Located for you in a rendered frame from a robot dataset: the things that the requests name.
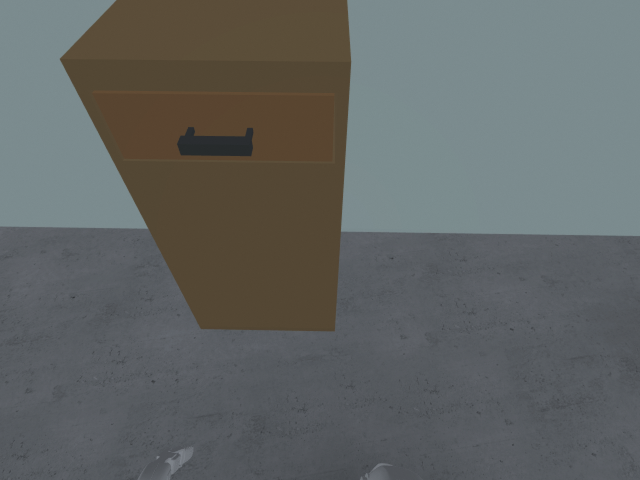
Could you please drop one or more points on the robot left hand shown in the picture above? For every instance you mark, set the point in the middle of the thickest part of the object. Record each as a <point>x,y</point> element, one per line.
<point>167,463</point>

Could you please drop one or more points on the cabinet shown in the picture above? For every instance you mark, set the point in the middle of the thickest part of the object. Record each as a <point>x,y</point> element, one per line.
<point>252,245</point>

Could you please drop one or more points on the drawer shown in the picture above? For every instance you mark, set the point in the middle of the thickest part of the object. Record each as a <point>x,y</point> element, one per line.
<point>286,126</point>

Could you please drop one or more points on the robot right shin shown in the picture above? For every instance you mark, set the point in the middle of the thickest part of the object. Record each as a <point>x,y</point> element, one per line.
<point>380,464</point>

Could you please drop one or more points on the handle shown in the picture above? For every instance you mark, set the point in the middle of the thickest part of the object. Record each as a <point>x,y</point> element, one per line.
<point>215,145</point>

